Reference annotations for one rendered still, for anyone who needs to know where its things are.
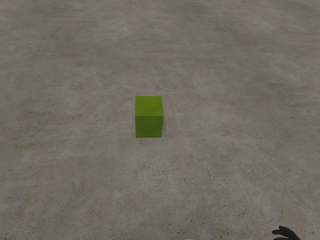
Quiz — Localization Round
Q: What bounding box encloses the carton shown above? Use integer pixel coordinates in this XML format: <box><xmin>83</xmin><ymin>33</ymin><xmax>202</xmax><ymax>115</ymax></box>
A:
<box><xmin>135</xmin><ymin>96</ymin><xmax>164</xmax><ymax>138</ymax></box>

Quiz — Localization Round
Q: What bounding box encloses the right robot hand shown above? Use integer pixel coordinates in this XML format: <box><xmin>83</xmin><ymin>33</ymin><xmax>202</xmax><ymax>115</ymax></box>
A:
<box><xmin>272</xmin><ymin>225</ymin><xmax>301</xmax><ymax>240</ymax></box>

